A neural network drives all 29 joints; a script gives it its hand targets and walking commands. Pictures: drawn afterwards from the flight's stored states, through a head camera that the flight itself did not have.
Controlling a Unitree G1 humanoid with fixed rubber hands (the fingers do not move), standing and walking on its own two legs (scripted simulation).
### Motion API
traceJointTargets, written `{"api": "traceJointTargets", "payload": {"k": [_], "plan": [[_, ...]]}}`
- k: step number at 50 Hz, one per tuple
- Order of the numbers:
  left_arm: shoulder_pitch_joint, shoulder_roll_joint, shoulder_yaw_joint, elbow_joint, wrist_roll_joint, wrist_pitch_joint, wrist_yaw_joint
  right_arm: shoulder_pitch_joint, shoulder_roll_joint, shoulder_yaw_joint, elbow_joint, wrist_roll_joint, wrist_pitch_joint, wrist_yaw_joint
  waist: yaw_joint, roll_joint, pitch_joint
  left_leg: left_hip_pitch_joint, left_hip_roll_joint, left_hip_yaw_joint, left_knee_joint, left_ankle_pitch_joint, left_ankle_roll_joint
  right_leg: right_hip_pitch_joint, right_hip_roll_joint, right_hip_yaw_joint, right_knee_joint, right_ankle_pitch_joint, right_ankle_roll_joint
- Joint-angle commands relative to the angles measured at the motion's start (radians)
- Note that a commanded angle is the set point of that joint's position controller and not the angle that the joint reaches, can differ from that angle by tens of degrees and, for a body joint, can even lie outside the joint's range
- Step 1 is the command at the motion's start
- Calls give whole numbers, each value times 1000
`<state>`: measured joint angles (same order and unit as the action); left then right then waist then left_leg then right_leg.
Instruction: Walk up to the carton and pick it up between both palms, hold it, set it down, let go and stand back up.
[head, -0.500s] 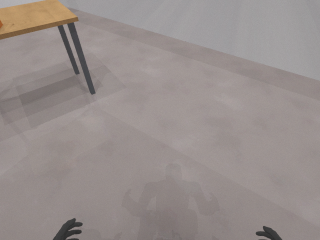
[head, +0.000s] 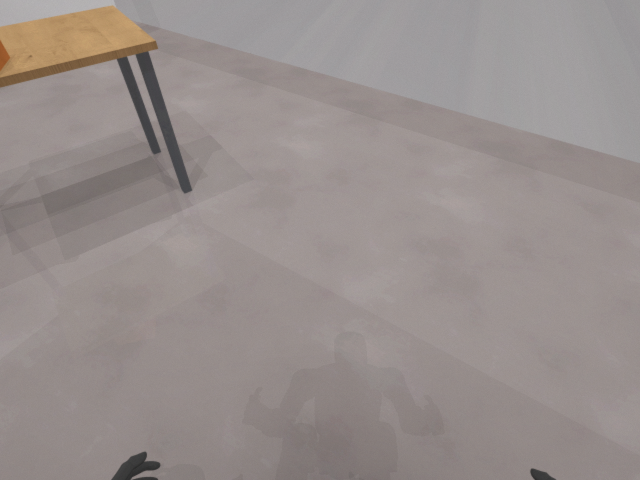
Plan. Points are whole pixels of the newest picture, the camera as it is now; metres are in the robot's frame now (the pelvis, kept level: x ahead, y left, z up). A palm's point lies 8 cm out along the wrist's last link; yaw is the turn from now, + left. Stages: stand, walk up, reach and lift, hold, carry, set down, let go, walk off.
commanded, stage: stand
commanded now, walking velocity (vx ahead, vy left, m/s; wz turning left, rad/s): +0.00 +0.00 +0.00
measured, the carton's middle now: out of the picture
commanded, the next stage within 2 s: walk up in 0.08 s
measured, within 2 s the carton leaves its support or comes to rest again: neither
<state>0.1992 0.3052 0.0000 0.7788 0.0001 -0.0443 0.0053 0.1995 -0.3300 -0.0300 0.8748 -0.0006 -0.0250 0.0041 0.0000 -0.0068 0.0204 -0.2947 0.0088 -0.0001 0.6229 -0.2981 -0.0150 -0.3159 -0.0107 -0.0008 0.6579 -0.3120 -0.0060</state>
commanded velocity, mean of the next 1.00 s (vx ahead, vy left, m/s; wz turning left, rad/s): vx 0.00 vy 0.00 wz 0.00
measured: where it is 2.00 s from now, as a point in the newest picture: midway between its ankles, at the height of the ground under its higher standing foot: (178, 433)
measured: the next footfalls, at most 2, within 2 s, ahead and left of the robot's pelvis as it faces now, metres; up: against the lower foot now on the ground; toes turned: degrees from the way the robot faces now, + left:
left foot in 0.64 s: +0.12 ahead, +0.27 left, +0.00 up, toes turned +13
right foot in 1.00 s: +0.27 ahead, +0.09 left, +0.00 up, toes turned +14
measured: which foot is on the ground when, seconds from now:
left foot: down 0.00-0.30, up 0.32-0.62, down 0.64-1.00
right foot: down 0.00-0.66, up 0.68-0.98, down 1.00-1.00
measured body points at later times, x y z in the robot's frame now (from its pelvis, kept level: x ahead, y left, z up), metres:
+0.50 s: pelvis +0.01 +0.04 +0.01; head +0.01 +0.03 +0.46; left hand +0.11 +0.36 -0.07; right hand +0.16 -0.28 -0.08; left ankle +0.05 +0.21 -0.67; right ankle +0.03 -0.11 -0.72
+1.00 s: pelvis +0.14 +0.16 +0.01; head +0.16 +0.16 +0.46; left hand +0.15 +0.51 -0.07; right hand +0.32 -0.12 -0.09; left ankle +0.08 +0.26 -0.72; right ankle +0.23 +0.08 -0.72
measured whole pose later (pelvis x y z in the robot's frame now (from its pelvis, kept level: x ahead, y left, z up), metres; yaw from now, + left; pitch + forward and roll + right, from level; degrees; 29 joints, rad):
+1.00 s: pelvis +0.14 +0.16 +0.01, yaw +18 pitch +1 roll +1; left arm 0.22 0.47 0.00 0.80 0.00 -0.11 -0.01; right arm 0.32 -0.43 -0.11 0.70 0.00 0.01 0.11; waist -0.01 0.00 0.02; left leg -0.22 -0.07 -0.07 0.51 -0.30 0.04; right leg -0.37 -0.04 -0.07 0.55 -0.29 -0.01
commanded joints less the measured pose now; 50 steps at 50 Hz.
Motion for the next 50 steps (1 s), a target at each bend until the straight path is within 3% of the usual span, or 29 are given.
{"api": "traceJointTargets", "payload": {"k": [1,9,11,13,14,15,16,18,21,22,24,28,30,31,32,33,34,35,36,37,38,40,42,44,45,47,48,49,50], "plan": [[-78,245,58,18,27,-25,-2,-56,-225,-48,-30,-12,-30,-3,-5,-29,-77,84,83,-96,-148,106,69,50,-98,119,-215,126,-52],[-87,246,55,32,24,-26,10,-37,-179,-32,-8,-6,-26,1,-32,-20,-49,81,100,-103,-196,118,58,52,-115,130,-246,127,-59],[-57,247,60,53,18,-26,4,-50,-179,-27,-7,-14,-33,-1,-20,31,-67,101,95,-83,-174,160,56,61,-100,129,-253,145,-45],[-71,239,53,59,25,-23,5,-38,-195,-30,14,-9,-24,-1,-15,-20,-29,52,98,-114,-216,121,64,87,-113,112,-252,121,-57],[65,421,147,23,15,-53,10,-62,-344,-92,-139,-52,0,58,63,76,-121,-232,52,-225,-133,-297,114,311,-125,131,-214,-305,-95],[183,459,170,46,24,-66,20,-109,-288,-87,-174,-50,21,85,102,-70,-77,-507,9,-140,66,-332,75,499,-305,354,-372,-482,-128],[145,486,184,20,29,-77,26,-124,-267,-77,-178,-64,25,95,90,-151,-47,-563,28,-49,306,-207,50,418,-494,523,-506,-489,-220],[34,452,177,-25,21,-89,30,-66,-289,-100,-179,-62,32,116,23,-52,-4,-513,94,-86,393,-116,14,274,-469,375,-528,-368,-219],[-9,399,161,-31,26,-92,22,25,-290,-130,-165,-58,44,140,-13,-134,-26,-409,98,-42,382,8,-12,222,-312,137,-474,-218,-171],[13,401,162,-29,28,-88,20,-20,-280,-131,-179,-49,42,150,11,-132,-16,-399,118,-40,323,25,-9,191,-315,77,-456,-184,-183],[-37,430,166,-40,35,-91,13,5,-277,-137,-184,-40,53,158,-30,-162,-22,-305,125,0,274,0,-3,141,-328,31,-442,-199,-180],[-49,448,157,-29,27,-79,-3,32,-265,-131,-188,-31,36,152,-25,-214,-43,-189,119,39,43,15,12,174,-269,-93,-337,-119,-145],[-66,444,162,-34,25,-62,-11,143,-256,-135,-163,-37,22,137,-74,-109,-103,-60,68,142,-161,132,20,211,-229,-167,-134,-90,-123],[-38,391,136,-27,26,-53,-13,235,-301,-156,-107,-41,15,120,-117,53,-159,112,-21,198,-190,133,33,153,-159,-236,124,84,-92],[26,321,106,-31,22,-44,-16,315,-346,-176,-84,-46,2,99,-150,197,-200,331,5,66,-230,-5,82,-60,-162,-197,370,81,-79],[4,246,84,-63,14,-42,-14,282,-456,-187,-116,-53,1,77,-124,390,-110,366,212,-445,-324,-151,173,-414,-36,-169,548,-290,-29],[-60,339,90,-62,10,-39,-1,210,-517,-186,-133,-26,2,86,-84,315,-39,184,338,-755,-476,-504,311,-460,-46,-22,539,-307,-30],[-105,404,94,-51,6,-38,-5,142,-481,-187,-154,-17,7,93,-73,207,85,66,312,-665,-520,-636,292,-442,-102,12,524,-240,-24],[-56,392,104,-23,3,-42,-16,93,-402,-166,-185,-13,7,87,-38,150,107,23,247,-541,-485,-536,254,-393,-100,-22,464,-176,-23],[-17,361,92,-15,-3,-51,-23,47,-360,-150,-188,-19,5,86,-4,181,104,27,181,-417,-442,-349,209,-333,-109,0,365,-93,-13],[38,363,93,0,0,-51,-29,64,-340,-147,-202,-7,0,84,-13,166,49,53,137,-354,-416,-234,196,-258,-87,-34,297,-46,-2],[8,334,95,-5,3,-56,-24,136,-328,-143,-199,-23,-5,87,-42,111,17,83,156,-360,-412,-161,249,-217,-55,-69,212,-71,1],[-18,332,95,-13,8,-56,-24,118,-345,-145,-214,-23,-7,93,-44,162,18,136,167,-385,-418,-172,269,-222,-50,-55,116,-51,7],[-4,337,93,-16,8,-66,-19,94,-332,-139,-229,-14,-3,95,-48,184,-1,170,169,-365,-368,-96,264,-169,-49,-53,-2,-5,9],[-26,336,90,-15,10,-77,-15,124,-319,-132,-234,-9,2,97,-58,119,-9,166,155,-385,-361,-49,265,-156,-11,-61,-25,-28,4],[34,316,79,7,13,-90,-9,90,-322,-136,-253,-9,4,91,-29,121,-56,177,145,-353,-251,60,250,-9,-16,-55,-192,51,-7],[122,316,87,25,12,-104,3,62,-293,-121,-276,-7,0,93,31,87,-89,90,124,-296,-138,179,185,160,-32,-26,-311,221,-23],[219,372,98,46,22,-112,17,35,-252,-111,-287,-10,0,94,63,-21,-196,-29,26,-222,24,130,140,387,-82,27,-321,222,-35],[258,440,136,50,37,-110,26,45,-198,-84,-315,-11,-7,92,114,-169,-181,-285,-71,-137,207,-16,92,551,-270,247,-362,12,-85]]}}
